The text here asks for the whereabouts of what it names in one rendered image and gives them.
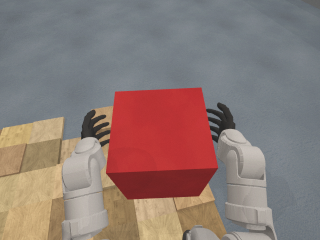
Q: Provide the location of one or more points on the right robot shin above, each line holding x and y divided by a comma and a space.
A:
196, 226

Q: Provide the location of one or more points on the carton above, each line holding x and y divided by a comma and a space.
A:
160, 143

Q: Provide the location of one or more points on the left robot hand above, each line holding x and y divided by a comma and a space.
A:
88, 129

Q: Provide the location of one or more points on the right robot hand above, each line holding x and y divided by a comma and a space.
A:
225, 123

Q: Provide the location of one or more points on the right robot forearm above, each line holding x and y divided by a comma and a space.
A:
246, 204

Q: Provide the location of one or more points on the right robot thigh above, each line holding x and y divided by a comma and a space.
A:
201, 234

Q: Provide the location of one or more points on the left robot forearm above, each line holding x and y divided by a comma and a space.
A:
85, 215

